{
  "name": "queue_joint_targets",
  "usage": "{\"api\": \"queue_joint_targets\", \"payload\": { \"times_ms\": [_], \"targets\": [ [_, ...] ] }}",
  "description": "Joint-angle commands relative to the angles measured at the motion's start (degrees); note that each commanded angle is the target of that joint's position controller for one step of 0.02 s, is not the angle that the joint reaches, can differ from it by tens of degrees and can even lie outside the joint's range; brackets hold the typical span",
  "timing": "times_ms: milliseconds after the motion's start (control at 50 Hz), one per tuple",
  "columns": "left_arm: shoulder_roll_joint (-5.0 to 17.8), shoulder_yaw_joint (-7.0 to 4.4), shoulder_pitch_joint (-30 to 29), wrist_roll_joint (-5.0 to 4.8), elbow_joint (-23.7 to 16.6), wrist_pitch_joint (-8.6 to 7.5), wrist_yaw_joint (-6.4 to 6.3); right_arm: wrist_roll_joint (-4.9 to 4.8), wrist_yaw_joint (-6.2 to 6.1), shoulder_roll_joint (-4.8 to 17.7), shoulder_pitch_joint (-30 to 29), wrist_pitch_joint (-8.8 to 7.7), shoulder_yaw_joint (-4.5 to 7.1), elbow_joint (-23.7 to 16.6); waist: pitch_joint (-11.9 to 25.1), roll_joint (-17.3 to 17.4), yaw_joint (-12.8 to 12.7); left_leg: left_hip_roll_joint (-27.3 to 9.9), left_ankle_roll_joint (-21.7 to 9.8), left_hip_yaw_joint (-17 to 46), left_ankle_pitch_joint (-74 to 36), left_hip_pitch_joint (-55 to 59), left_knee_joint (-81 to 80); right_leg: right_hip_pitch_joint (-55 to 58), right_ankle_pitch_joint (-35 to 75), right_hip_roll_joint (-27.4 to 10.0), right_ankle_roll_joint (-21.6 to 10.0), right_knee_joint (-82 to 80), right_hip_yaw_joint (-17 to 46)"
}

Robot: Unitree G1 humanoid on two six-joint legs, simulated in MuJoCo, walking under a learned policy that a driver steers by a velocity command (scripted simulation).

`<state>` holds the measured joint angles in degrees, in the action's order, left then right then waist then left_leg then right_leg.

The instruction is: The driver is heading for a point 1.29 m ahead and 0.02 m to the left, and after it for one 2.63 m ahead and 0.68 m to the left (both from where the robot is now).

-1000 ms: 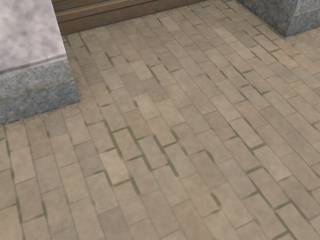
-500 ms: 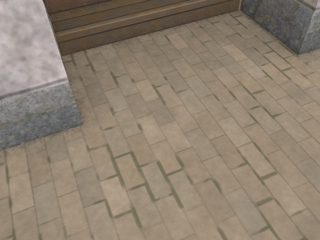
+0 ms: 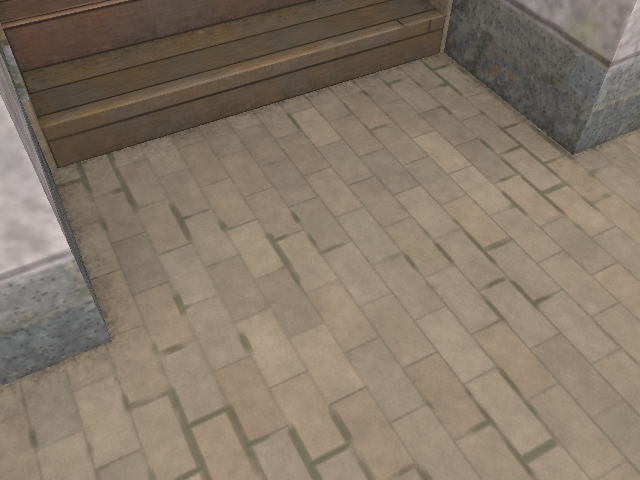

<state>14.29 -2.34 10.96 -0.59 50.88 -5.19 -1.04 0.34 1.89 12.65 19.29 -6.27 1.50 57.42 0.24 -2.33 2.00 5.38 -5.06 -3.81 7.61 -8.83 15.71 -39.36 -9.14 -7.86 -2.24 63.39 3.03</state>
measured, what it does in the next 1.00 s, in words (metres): walks ahead: right foot, then left foot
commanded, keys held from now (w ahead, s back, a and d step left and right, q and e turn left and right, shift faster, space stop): w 1.00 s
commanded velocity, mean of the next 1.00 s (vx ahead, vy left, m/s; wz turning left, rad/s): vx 0.50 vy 0.00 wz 0.00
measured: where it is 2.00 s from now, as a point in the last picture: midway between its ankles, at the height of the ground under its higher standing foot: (327, 269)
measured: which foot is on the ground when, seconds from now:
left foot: down 0.00-0.30, up 0.32-0.84, down 0.86-1.00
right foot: up 0.00-0.28, down 0.30-0.88, up 0.90-1.00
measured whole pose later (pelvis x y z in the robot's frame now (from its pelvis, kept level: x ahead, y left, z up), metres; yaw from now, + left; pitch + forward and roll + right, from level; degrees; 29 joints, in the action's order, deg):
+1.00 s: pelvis +0.56 -0.01 -0.01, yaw +1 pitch +2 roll +0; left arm 14.8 -3.0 16.6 -1.4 55.1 -5.6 -0.2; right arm 0.0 1.9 13.8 10.6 -5.7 3.2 52.1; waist -1.3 -1.8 0.2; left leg 1.7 -3.7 -3.6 8.5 -19.6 26.4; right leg -24.9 -19.8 -3.3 -2.9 67.9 1.6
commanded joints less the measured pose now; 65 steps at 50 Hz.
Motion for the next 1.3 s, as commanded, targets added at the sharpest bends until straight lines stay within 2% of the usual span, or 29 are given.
{"api": "queue_joint_targets", "payload": {
  "times_ms": [20,100,200,240,280,300,320,340,360,400,420,460,520,640,740,800,840,860,880,900,920,940,960,980,1020,1080,1100,1200,1300],
  "targets": [
    [2.48,-0.71,0.78,0.53,-2.59,-0.04,-0.15,-0.2,-1.23,7.86,-1.88,-0.77,1.27,-3.22,-3.48,4.09,-2.29,-16.11,-9.32,11.58,-5.7,-4.82,-10.64,-1.57,9.47,-1.8,1.23,-9.03,0.2],
    [1.52,-0.26,-8.1,-0.06,-4.92,-0.6,0.68,-1.06,-1.92,9.28,2.7,-0.11,1.51,-2.18,-3.84,4.53,0.99,-15.46,-7.14,9.06,-5.68,-0.02,-10.03,0.88,16.08,1.03,1.72,-24.06,-2.24],
    [2.27,0.0,-14.58,-0.69,-7.91,-1.26,2.54,-1.42,-2.16,9.77,6.52,1.22,1.92,-0.37,-5.53,5.22,2.59,-19.26,-6.47,10.14,-5.72,9.69,-5.52,0.02,9.96,2.5,0.29,-31.93,-2.34],
    [3.6,-0.43,-12.58,-0.7,-8.05,-1.75,3.07,-1.46,-2.3,10.56,5.65,1.81,2.3,-0.42,-4.26,6.25,0.72,-20.29,-5.5,10.49,-10.98,11.7,-2.03,4.49,5.4,3.77,-1.32,-34.1,-3.16],
    [7.29,-2.52,0.05,-0.59,-4.48,-2.05,2.85,-1.03,-2.26,10.05,3.31,2.38,2.01,-1.16,3.14,6.38,-6.0,-16.41,-3.3,7.03,-28.4,9.54,12.51,22.18,4.26,7.43,-3.98,-36.04,-6.0],
    [11.93,-4.01,12.01,-0.04,-1.79,-2.08,2.35,-0.17,-2.22,7.93,2.81,2.28,0.97,-2.72,12.09,2.11,-10.33,-12.89,-1.13,3.83,-21.33,-1.03,29.77,40.4,5.63,-0.45,-7.8,-34.51,2.74],
    [17.13,-5.28,18.1,0.52,-0.16,-1.56,2.46,-0.34,-1.55,0.48,9.7,0.89,-1.2,-3.04,20.07,-13.07,-8.0,-2.34,3.17,1.76,8.13,-25.88,51.98,62.51,-3.98,-14.01,-16.9,-39.49,29.39],
    [11.64,-3.7,18.05,0.57,-0.35,-1.6,2.56,-1.37,-1.3,4.72,8.36,-0.69,-0.3,-2.18,21.66,-10.71,-8.95,-3.04,1.99,11.18,23.63,-32.55,59.88,62.8,-7.32,-15.06,-16.49,-45.75,39.24],
    [8.85,-2.69,12.33,0.27,-1.26,-1.69,2.49,-2.83,-1.11,9.33,2.71,-1.47,1.0,-4.09,12.91,-7.55,-7.59,-6.49,0.82,10.81,19.52,-36.67,61.84,55.13,-5.59,-13.3,-13.25,-46.25,30.24],
    [5.32,-1.44,2.93,0.43,-3.13,-1.51,2.86,-1.82,-1.84,8.74,-2.64,-1.12,1.41,-5.27,4.44,-0.23,-4.01,-11.65,1.05,8.1,10.07,-32.42,56.05,38.56,4.06,-8.54,-10.79,-49.8,16.59],
    [4.15,-1.07,1.66,0.85,-2.95,-1.69,3.1,-1.43,-2.04,7.59,-1.63,-0.25,1.63,-5.2,3.16,-1.68,-2.02,-13.33,1.23,8.33,7.5,-28.65,52.98,33.88,6.02,-6.48,-9.9,-51.74,12.52],
    [3.89,-1.08,2.78,0.87,-1.58,-1.93,3.28,-1.32,-2.16,5.16,0.42,1.23,1.52,-4.47,1.91,-2.26,-0.65,-13.58,2.0,7.3,5.39,-25.63,50.48,29.74,9.85,-4.44,-10.42,-54.2,8.14],
    [6.17,-1.68,5.96,0.92,0.23,-1.93,2.39,-0.79,-2.43,5.41,-4.31,1.87,1.91,-6.39,-0.61,-0.86,-0.92,-14.09,3.41,7.0,-0.55,-30.91,43.78,30.34,15.07,-4.46,-11.14,-55.87,5.05],
    [7.29,-1.74,10.89,0.23,2.33,-0.99,0.95,-0.91,-1.66,3.99,-16.85,1.23,1.58,-10.04,-3.27,-1.03,-4.34,-12.0,4.02,4.88,-13.73,-31.42,23.95,33.61,11.76,-3.17,-9.15,-57.49,0.87],
    [7.79,-2.18,14.71,-0.31,4.91,0.05,0.53,-1.5,-0.2,4.29,-23.83,0.61,1.24,-12.81,-5.88,-1.17,-6.0,-10.78,2.63,4.68,-10.7,-32.7,16.53,41.74,11.32,-6.37,-8.75,-54.75,1.0],
    [8.8,-2.75,13.4,-0.5,5.15,0.79,0.2,-1.56,0.6,5.83,-22.13,0.01,1.73,-13.14,-4.28,-2.07,-3.84,-9.18,0.55,3.49,-4.69,-27.21,14.12,44.72,19.05,-7.75,-7.47,-50.18,0.99],
    [8.73,-2.64,11.0,-0.28,4.59,1.38,0.19,-1.39,0.3,9.04,-10.63,-0.15,3.65,-9.79,2.59,-2.49,2.4,-5.17,-1.68,0.12,-3.54,-10.13,12.84,42.4,35.89,-4.41,-5.47,-36.96,-1.89],
    [7.06,-1.83,10.78,0.34,3.61,1.45,0.23,-1.06,-0.19,12.61,0.31,-0.08,5.08,-6.85,10.16,0.34,6.42,-9.74,-4.39,5.34,-4.72,7.04,14.67,33.08,30.01,-1.14,-3.53,-22.2,-4.21],
    [0.48,0.15,17.54,0.64,2.98,0.37,0.93,-0.07,-0.5,18.5,7.97,0.29,6.53,-5.33,19.03,14.08,4.79,-24.73,-13.61,31.27,3.42,30.32,11.33,9.04,4.4,8.56,0.91,1.78,-6.17],
    [1.36,0.16,17.01,-0.08,3.84,-1.26,1.26,-0.53,-0.32,14.7,7.86,0.37,5.18,-5.27,22.87,16.69,4.87,-28.15,-15.29,46.75,7.81,32.73,2.12,0.67,-22.98,11.09,0.55,11.48,2.76],
    [6.58,-1.25,11.7,-1.73,2.26,-2.21,1.49,-1.01,-0.33,11.52,2.94,0.18,4.17,-5.9,14.23,13.22,4.16,-26.26,-11.87,39.07,9.36,25.76,1.42,-4.58,-20.55,7.39,-0.73,15.16,4.01],
    [7.34,-1.38,7.45,-2.02,0.99,-2.49,1.24,-0.99,-0.38,9.38,-2.51,0.18,3.47,-7.32,8.58,8.88,2.5,-24.26,-9.75,30.71,5.97,16.59,0.37,-4.21,-14.91,3.97,-1.38,13.16,2.08],
    [6.94,-1.7,5.24,-1.24,0.66,-2.19,0.75,-0.56,-0.12,7.45,-6.46,0.12,2.86,-7.82,4.36,5.38,0.65,-21.85,-8.54,24.66,1.6,7.82,-1.71,-1.6,-10.41,1.67,-1.28,9.29,0.98],
    [6.16,-2.11,6.0,-0.67,0.81,-1.36,0.38,0.01,0.07,5.97,-8.19,-0.14,2.38,-7.82,2.78,6.45,-1.46,-19.68,-7.45,20.43,-0.94,2.28,-3.59,2.27,-7.53,-0.16,-1.3,5.93,1.3],
    [3.46,-1.95,8.43,-0.44,1.52,0.17,0.23,0.14,0.22,5.71,-7.47,-0.37,2.34,-6.71,1.82,7.46,-3.07,-17.86,-7.84,16.28,-3.51,-2.54,-6.55,6.16,-5.15,-0.87,-0.86,2.98,0.71],
    [4.34,-2.46,4.34,0.29,-0.5,1.02,-0.07,0.81,-0.59,8.23,-4.56,-0.62,2.85,-5.45,-0.41,5.98,-3.06,-17.72,-9.36,12.88,-11.05,-2.39,-8.37,1.96,0.78,-0.73,0.6,-4.17,0.14],
    [3.69,-2.42,1.76,0.34,-0.98,0.95,-0.08,0.01,-1.11,8.63,-3.26,-0.39,2.98,-4.7,-1.11,5.3,-2.38,-17.92,-8.74,12.26,-10.97,-1.14,-8.77,-0.49,3.56,-1.38,1.15,-6.98,0.24],
    [2.25,-1.88,-7.71,0.04,-3.66,0.33,0.86,-0.66,-2.18,9.04,0.97,0.34,2.76,-3.24,-3.02,5.59,0.44,-16.19,-6.33,8.32,-9.09,2.28,-9.66,-0.82,15.42,0.64,1.6,-22.97,-1.69],
    [2.15,-1.18,-15.58,-0.56,-6.48,-0.3,2.38,-1.09,-2.4,9.61,5.68,1.4,3.08,-0.71,-5.65,5.41,2.94,-18.87,-6.32,8.07,-9.43,10.49,-7.0,-2.31,12.87,2.38,0.86,-31.05,-2.78]
  ]
}}
Keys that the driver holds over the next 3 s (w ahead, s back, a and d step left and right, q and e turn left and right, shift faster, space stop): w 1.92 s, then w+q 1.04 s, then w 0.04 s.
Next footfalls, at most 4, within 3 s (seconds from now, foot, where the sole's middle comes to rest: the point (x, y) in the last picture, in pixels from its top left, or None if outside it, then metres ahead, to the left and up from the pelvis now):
0.30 right None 0.34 -0.16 -0.78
0.86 left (285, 422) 0.65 0.08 -0.78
1.42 right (376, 302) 0.97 -0.15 -0.78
2.00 left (281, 220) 1.27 0.09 -0.78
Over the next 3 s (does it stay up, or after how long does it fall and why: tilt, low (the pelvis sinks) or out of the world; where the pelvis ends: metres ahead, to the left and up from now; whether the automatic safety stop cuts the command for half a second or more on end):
stays up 1.56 0.09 -0.03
